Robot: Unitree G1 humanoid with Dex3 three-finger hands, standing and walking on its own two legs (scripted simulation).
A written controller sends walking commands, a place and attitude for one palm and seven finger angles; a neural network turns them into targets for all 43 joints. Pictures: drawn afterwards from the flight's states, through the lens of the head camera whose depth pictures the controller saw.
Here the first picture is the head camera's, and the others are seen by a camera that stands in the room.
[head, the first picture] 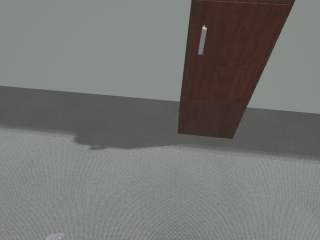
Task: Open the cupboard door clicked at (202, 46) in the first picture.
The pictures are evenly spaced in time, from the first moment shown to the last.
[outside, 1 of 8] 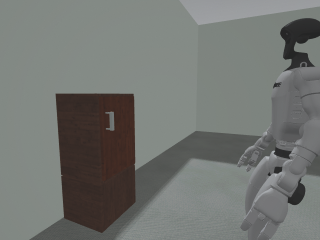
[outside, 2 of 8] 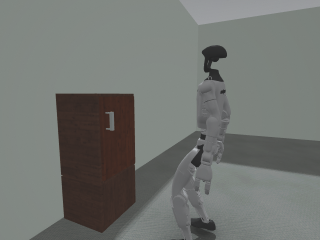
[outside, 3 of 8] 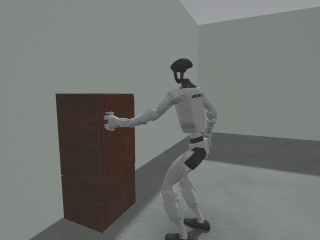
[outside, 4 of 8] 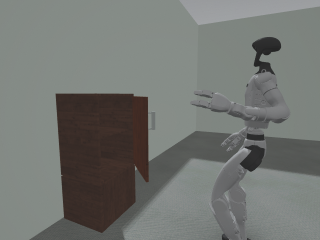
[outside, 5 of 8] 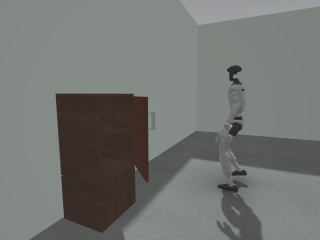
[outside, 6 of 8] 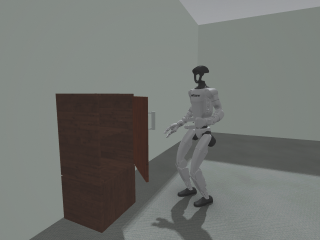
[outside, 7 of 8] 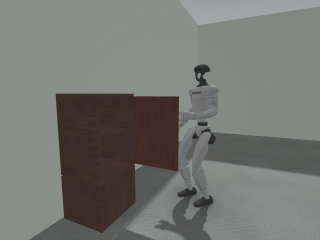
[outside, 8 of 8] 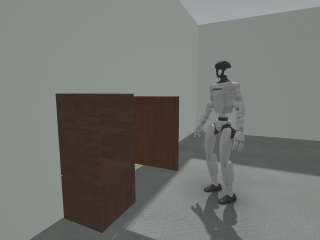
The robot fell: no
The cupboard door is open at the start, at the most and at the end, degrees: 0 90 90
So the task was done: yes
